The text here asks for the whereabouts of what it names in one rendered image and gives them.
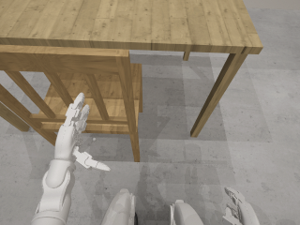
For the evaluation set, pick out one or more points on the chair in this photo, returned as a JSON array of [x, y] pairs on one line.
[[112, 88]]

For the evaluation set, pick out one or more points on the robot left shin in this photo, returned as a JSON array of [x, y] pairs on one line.
[[130, 220]]

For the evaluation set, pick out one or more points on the right robot hand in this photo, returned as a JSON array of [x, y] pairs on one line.
[[243, 214]]

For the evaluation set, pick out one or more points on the table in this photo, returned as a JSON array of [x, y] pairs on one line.
[[189, 26]]

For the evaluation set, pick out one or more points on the left robot hand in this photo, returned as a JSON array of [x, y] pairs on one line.
[[70, 133]]

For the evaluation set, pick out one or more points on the robot left forearm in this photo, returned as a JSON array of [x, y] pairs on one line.
[[55, 202]]

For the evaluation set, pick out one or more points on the right robot thigh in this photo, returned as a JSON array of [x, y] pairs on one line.
[[182, 213]]

